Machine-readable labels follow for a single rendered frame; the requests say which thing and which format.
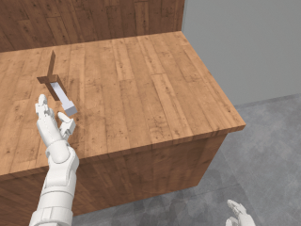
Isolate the counter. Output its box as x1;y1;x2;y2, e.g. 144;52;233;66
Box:
0;0;246;226

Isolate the tap lever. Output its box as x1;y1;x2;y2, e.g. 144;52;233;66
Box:
51;82;78;117

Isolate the robot left forearm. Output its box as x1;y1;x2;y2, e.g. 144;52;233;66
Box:
29;139;80;226

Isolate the left robot hand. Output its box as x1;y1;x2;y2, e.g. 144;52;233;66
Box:
35;94;76;148

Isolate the right robot hand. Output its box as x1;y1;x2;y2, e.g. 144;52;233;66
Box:
226;200;256;226

